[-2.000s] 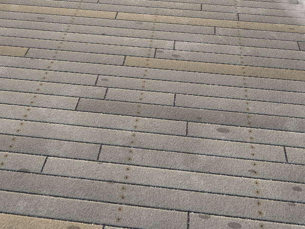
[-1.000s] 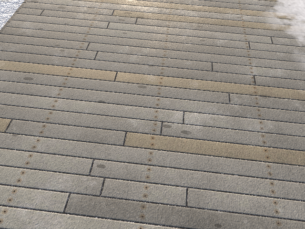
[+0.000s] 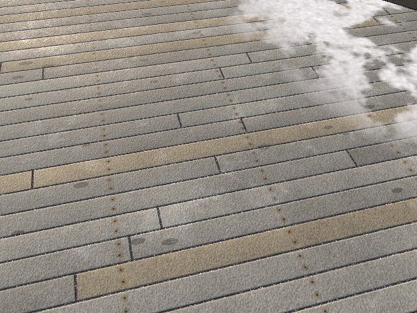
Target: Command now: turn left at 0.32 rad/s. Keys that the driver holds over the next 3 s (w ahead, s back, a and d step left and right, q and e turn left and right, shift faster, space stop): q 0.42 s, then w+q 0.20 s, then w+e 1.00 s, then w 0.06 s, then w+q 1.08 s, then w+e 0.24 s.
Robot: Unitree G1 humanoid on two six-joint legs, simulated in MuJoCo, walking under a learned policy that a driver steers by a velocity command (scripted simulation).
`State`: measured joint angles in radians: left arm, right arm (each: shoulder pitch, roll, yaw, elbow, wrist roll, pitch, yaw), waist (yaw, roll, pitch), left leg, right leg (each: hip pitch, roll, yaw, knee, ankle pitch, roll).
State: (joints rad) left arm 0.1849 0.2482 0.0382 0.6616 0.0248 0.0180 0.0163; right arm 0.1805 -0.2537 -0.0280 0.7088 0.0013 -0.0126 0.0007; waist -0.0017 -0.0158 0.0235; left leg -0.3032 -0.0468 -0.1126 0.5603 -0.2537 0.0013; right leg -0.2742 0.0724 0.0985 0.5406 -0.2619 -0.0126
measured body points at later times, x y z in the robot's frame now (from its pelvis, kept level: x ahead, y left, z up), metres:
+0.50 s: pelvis -0.01 +0.05 -0.01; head +0.02 +0.09 +0.44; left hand +0.06 +0.37 -0.11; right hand +0.22 -0.17 -0.08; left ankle -0.02 +0.14 -0.73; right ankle +0.00 -0.11 -0.68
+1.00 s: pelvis +0.16 +0.07 +0.00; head +0.19 +0.08 +0.45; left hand +0.30 +0.38 -0.07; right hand +0.28 -0.20 -0.12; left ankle -0.02 +0.14 -0.73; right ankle +0.27 +0.00 -0.74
